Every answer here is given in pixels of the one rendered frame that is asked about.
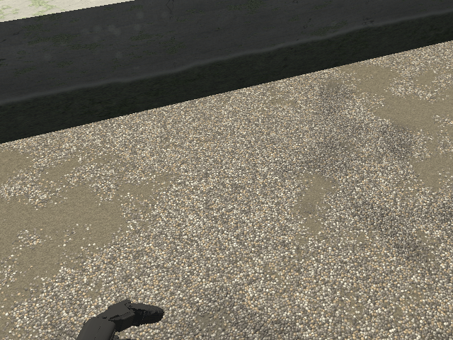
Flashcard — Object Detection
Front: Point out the left robot hand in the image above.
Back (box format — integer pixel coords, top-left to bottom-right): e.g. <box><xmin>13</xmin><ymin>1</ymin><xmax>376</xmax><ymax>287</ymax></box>
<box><xmin>76</xmin><ymin>299</ymin><xmax>164</xmax><ymax>340</ymax></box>

